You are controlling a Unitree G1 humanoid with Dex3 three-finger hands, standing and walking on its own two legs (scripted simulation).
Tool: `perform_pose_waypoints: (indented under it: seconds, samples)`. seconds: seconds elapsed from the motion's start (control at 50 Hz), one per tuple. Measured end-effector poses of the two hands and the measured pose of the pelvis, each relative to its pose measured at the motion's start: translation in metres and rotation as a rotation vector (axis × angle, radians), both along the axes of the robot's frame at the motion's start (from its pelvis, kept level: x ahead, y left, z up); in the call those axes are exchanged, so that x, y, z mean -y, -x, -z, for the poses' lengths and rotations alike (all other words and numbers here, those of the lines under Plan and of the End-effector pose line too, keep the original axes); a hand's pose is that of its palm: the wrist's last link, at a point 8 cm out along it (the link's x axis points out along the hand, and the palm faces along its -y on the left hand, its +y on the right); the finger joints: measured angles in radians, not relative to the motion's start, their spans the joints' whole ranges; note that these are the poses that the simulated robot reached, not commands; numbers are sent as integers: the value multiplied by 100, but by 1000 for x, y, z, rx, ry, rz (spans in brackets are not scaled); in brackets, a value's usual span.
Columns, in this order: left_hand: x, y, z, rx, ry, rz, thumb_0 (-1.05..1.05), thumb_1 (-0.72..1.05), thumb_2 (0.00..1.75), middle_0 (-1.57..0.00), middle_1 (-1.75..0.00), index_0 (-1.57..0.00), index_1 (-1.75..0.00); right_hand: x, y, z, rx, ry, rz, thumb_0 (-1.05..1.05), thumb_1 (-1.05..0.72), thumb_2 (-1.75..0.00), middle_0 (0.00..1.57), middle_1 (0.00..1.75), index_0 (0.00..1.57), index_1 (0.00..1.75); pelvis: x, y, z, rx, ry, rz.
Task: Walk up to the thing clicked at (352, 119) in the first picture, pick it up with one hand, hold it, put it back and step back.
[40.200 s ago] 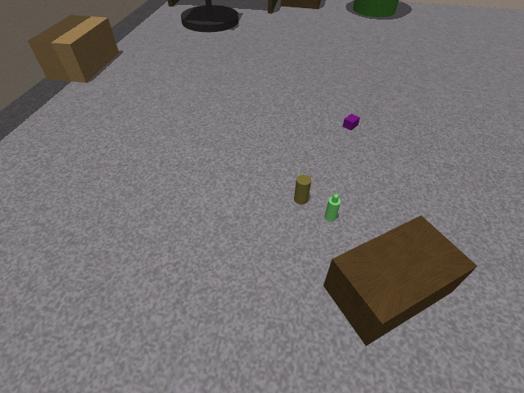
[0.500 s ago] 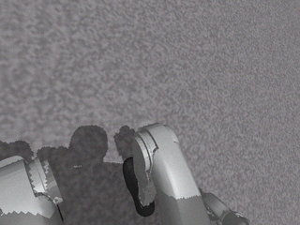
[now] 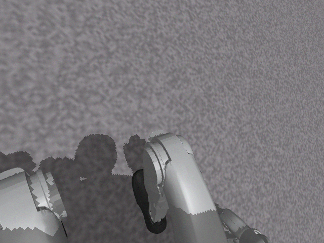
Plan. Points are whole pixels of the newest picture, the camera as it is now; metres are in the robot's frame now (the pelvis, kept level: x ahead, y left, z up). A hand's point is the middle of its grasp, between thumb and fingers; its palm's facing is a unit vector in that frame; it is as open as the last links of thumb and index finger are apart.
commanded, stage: close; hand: left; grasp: from above
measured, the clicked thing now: out of the picture +0.42 +0.38 -0.26
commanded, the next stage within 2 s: settle in 0.10 s
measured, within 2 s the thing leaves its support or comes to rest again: leaves its support in 0.44 s
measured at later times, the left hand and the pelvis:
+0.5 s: hand out of the picture +0.42 +0.37 -0.22, palm faces -0.43 -0.16 -0.89, open 9.5 cm; pelvis +0.00 +0.00 +0.00, yaw +0 degrees
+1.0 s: hand out of the picture +0.41 +0.38 -0.13, palm faces -0.47 -0.11 -0.88, open 9.5 cm; pelvis -0.01 +0.00 +0.03, yaw +4 degrees
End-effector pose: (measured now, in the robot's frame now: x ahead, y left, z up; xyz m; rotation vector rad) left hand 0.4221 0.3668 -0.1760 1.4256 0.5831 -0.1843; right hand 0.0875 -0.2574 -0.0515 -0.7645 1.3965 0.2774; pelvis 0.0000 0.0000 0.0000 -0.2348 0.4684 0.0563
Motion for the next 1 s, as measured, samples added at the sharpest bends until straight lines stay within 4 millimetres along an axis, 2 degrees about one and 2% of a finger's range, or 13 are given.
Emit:
perform_pose_waypoints:
  seconds: [0.36,0.48,0.58,0.8,1.0]
  samples:
    - [-1,-2,0,5,3,-9,0,6,46,-68,-57,-77,-47,-3,3,0,4,-4,2,0,-90,-90,20,30,20,30,-1,1,1,2,3,-1]
    - [-4,-4,-8,26,-1,-5,0,4,47,-70,-55,-79,-45,-4,0,0,2,-9,9,0,-91,-90,20,30,20,30,-1,0,-1,-11,5,-7]
    - [-9,-6,-23,43,-17,3,0,4,47,-71,-55,-80,-45,-4,-7,1,23,-21,33,0,-91,-90,20,30,20,30,-2,-1,-4,-29,5,-14]
    - [-20,-2,-75,14,-45,-4,-1,3,48,-72,-53,-81,-44,-6,-25,3,89,-73,116,0,-91,-90,20,29,20,30,-1,2,-18,-71,-12,-40]
    - [-14,1,-108,-5,-30,39,-1,3,48,-73,-53,-81,-44,3,-18,-3,93,-51,177,0,-92,-90,20,30,20,30,2,8,-29,-77,-28,-55]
